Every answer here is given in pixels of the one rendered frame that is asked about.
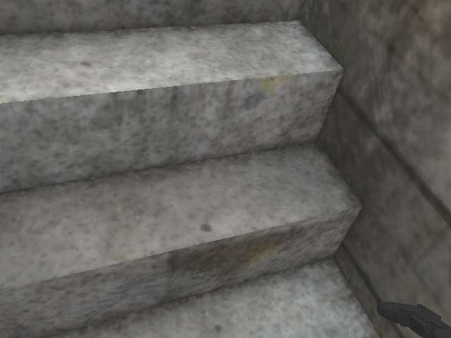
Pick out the robot right hand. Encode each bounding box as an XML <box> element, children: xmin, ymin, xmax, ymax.
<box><xmin>377</xmin><ymin>302</ymin><xmax>451</xmax><ymax>338</ymax></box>

